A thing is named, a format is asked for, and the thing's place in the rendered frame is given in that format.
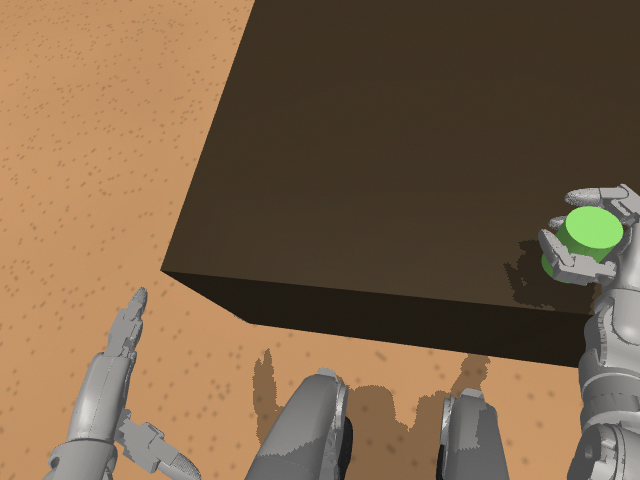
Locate can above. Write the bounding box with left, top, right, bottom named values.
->
left=541, top=206, right=623, bottom=283

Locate left robot hand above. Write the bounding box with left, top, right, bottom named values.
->
left=66, top=287, right=201, bottom=480

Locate left robot arm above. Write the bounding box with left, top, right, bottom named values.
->
left=42, top=438, right=118, bottom=480

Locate right robot hand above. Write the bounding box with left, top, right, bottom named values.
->
left=538, top=184, right=640, bottom=294

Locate left robot foot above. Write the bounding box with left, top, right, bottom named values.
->
left=337, top=416, right=353, bottom=480

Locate right robot arm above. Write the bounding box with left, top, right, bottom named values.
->
left=567, top=288, right=640, bottom=480

